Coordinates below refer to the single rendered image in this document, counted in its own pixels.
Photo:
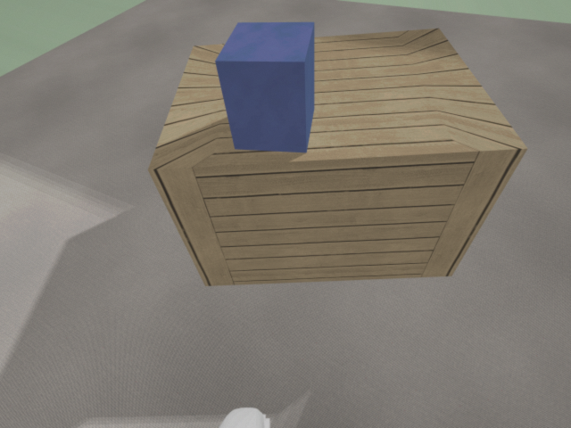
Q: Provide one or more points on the pedestal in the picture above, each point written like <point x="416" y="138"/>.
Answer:
<point x="407" y="155"/>

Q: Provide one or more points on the carton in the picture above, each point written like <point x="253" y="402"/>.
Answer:
<point x="266" y="74"/>

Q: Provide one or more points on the left robot thigh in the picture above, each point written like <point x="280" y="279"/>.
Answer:
<point x="245" y="417"/>

